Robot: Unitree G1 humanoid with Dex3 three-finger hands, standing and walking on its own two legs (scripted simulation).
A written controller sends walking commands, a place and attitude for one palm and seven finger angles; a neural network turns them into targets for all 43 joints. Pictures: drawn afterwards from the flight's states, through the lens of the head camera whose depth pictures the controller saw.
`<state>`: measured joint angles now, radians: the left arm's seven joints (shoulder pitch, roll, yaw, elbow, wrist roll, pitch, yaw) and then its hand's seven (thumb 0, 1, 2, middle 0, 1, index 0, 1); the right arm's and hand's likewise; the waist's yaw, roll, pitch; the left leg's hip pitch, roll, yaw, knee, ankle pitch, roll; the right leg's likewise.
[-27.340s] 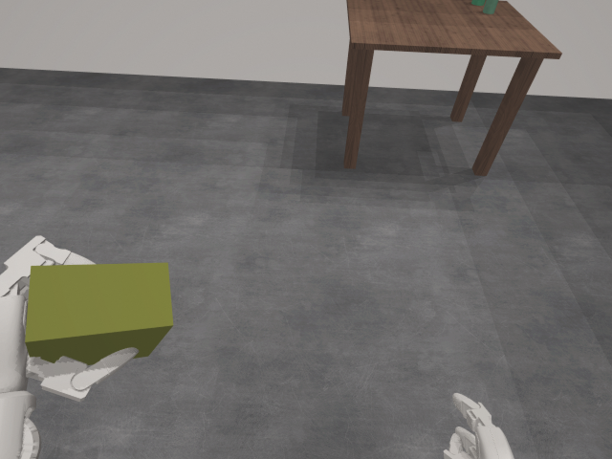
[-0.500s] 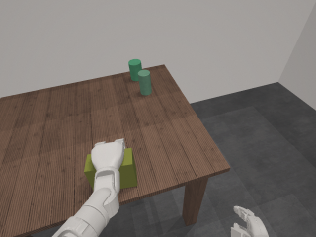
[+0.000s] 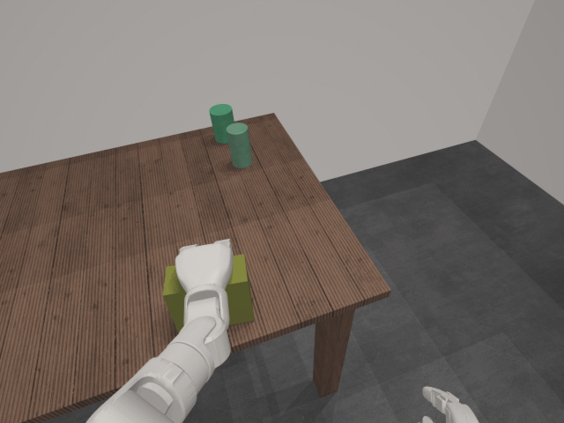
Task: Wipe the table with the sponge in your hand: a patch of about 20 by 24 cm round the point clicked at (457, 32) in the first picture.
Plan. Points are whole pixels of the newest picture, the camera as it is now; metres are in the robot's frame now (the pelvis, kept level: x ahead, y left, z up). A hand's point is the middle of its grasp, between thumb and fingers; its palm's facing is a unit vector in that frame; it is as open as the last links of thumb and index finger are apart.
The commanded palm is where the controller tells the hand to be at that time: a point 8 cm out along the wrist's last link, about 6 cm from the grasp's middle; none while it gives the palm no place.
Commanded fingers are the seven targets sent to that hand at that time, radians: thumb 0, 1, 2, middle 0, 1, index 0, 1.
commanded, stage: wipe forward along the third lane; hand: left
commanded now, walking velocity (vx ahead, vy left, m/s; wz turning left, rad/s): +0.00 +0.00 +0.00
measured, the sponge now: (213, 300) +0.33 +0.16 -0.05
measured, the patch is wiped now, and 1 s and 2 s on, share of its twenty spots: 0.75 0.80 1.00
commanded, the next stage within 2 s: wipe back along the third lane in 1.56 s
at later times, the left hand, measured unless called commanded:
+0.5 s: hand (212, 264) +0.38 +0.16 -0.01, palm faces -0.09 +0.00 -1.00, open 10.4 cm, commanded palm +0.37 +0.16 +0.02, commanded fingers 0.00 0.10 1.30 -1.20 -1.60 -1.20 -1.60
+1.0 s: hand (212, 240) +0.43 +0.18 -0.01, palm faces -0.11 +0.01 -0.99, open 10.4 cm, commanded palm +0.42 +0.18 +0.02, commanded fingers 0.00 0.10 1.30 -1.20 -1.60 -1.20 -1.60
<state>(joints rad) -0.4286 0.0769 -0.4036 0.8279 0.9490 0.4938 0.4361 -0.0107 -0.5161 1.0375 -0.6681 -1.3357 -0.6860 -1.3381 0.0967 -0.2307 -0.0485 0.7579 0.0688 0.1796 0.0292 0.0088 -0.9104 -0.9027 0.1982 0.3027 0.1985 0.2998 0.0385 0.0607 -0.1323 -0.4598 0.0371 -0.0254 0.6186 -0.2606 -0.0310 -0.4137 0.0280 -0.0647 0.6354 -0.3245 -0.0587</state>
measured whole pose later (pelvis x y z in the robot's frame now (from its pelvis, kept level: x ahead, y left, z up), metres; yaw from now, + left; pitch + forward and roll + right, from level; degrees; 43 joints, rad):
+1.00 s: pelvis -0.01 +0.00 -0.02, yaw -2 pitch +15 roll -1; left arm -0.86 0.21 -0.17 1.25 0.96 0.43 0.45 0.01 -0.54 1.04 -0.71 -1.29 -0.73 -1.30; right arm 0.22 -0.24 -0.03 0.80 0.05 0.09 -0.01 0.01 -0.91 -0.90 0.20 0.30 0.20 0.30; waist -0.10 0.05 -0.16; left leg -0.73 0.06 -0.02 0.74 -0.28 -0.02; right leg -0.68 0.05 -0.05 0.73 -0.32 -0.05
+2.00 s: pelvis +0.01 +0.05 -0.02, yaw -4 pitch +20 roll -3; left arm -0.97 0.25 -0.20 1.28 0.95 0.47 0.48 0.00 -0.52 1.04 -0.66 -1.35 -0.68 -1.35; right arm 0.27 -0.22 -0.03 0.80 0.03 0.11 0.06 0.01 -0.91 -0.90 0.20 0.30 0.20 0.30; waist -0.11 0.04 -0.19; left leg -0.82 0.04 0.01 0.81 -0.35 0.03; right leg -0.74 0.03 -0.02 0.72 -0.33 0.01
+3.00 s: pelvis +0.02 +0.02 +0.00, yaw -1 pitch +9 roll -1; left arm -0.54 0.08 -0.38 0.92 0.96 0.53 0.44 -0.01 -0.50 1.04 -0.65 -1.36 -0.66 -1.37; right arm 0.12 -0.22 -0.04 0.75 0.06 0.24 0.05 0.01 -0.91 -0.90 0.20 0.30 0.20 0.30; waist 0.01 0.04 -0.16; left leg -0.51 0.03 -0.02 0.65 -0.30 -0.02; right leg -0.45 0.03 -0.05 0.62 -0.34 -0.04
